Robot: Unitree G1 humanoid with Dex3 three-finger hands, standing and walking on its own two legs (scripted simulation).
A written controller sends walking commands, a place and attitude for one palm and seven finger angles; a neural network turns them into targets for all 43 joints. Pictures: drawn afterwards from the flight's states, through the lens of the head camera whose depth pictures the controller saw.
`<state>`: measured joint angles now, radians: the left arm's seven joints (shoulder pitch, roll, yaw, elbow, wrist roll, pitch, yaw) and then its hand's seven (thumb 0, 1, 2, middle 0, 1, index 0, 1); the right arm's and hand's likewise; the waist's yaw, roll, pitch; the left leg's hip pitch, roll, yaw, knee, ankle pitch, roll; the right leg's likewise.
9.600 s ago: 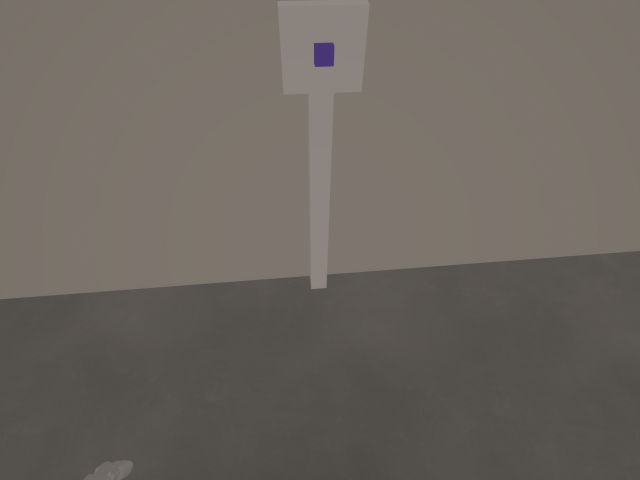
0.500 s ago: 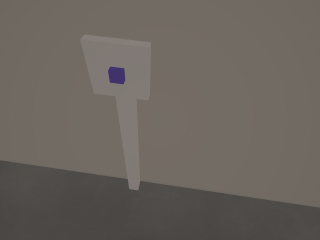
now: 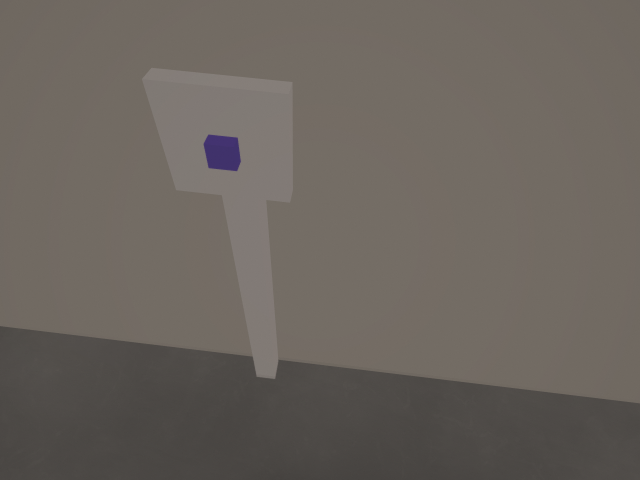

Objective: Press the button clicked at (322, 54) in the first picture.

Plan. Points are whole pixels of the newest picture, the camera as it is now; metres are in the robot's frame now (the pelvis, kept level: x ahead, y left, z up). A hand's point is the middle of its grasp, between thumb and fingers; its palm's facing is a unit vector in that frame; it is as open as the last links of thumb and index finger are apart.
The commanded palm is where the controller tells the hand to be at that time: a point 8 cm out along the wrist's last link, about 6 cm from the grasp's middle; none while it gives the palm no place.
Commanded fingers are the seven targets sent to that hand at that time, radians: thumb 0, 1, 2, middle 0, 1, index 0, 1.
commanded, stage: come to a stop and stand still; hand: left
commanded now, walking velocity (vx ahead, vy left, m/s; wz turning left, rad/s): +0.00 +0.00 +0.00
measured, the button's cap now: (223, 151) +0.49 +0.16 +0.15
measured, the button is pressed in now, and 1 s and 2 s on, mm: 0 0 0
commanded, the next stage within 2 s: look again from close up in 0.44 s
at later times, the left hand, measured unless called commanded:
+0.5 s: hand out of the picture -0.05 +0.18 -0.16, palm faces +0.05 -0.97 -0.23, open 7.4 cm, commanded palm none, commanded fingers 0.00 0.90 0.90 -0.20 -0.30 -0.20 -0.30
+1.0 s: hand out of the picture -0.03 +0.14 -0.16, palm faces +0.05 -0.98 -0.19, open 7.3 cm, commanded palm none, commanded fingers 0.00 0.90 0.90 -0.20 -0.30 -0.20 -0.30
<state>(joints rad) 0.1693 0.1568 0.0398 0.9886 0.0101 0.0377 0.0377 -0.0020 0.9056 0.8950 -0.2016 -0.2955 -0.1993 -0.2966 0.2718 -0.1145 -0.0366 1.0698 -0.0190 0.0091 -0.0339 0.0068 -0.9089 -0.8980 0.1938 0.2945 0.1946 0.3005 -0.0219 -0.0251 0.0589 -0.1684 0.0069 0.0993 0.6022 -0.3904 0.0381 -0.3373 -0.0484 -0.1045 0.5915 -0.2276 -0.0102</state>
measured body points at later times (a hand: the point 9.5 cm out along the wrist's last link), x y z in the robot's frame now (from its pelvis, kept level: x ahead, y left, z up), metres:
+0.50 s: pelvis -0.03 +0.00 +0.01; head -0.05 -0.02 +0.46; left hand -0.05 +0.23 -0.14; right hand +0.00 -0.23 -0.15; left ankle -0.04 +0.09 -0.73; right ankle +0.04 -0.12 -0.73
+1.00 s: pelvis -0.02 -0.03 +0.01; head -0.02 -0.04 +0.46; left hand -0.03 +0.19 -0.14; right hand -0.07 -0.22 -0.15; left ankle -0.04 +0.09 -0.73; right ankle +0.04 -0.12 -0.73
